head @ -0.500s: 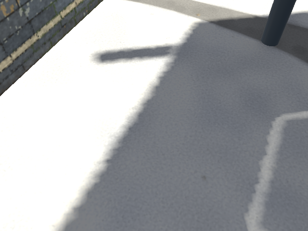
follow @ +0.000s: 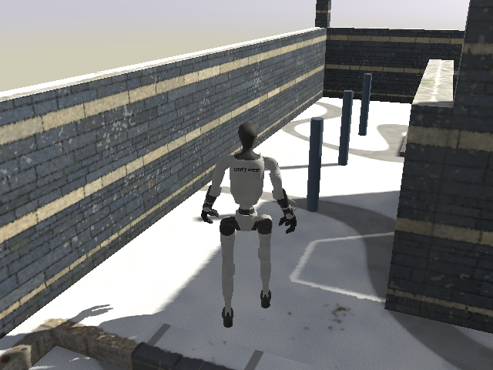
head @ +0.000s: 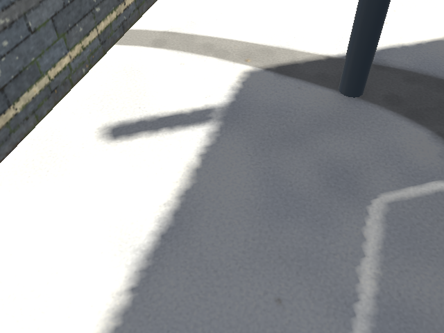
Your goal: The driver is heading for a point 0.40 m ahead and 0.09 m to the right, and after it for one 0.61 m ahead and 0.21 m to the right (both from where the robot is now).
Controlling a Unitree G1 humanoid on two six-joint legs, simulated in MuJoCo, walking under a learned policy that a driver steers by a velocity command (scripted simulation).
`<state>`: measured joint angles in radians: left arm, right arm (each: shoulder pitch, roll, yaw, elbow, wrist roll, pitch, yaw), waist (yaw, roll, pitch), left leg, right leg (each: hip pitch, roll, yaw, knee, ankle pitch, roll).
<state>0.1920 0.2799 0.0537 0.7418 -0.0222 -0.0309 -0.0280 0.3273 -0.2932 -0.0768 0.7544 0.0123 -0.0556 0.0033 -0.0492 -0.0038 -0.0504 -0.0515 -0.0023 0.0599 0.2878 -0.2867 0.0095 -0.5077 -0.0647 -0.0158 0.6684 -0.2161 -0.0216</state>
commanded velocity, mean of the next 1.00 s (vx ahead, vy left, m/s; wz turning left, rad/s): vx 0.43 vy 0.00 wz -0.38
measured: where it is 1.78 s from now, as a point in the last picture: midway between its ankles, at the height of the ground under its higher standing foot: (292, 304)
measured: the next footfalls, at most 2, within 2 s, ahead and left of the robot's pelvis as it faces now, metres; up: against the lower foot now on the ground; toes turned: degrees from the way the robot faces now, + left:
right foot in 0.08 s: +0.13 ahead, -0.14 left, +0.00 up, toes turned -6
left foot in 0.56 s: +0.50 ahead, -0.02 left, +0.00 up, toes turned -23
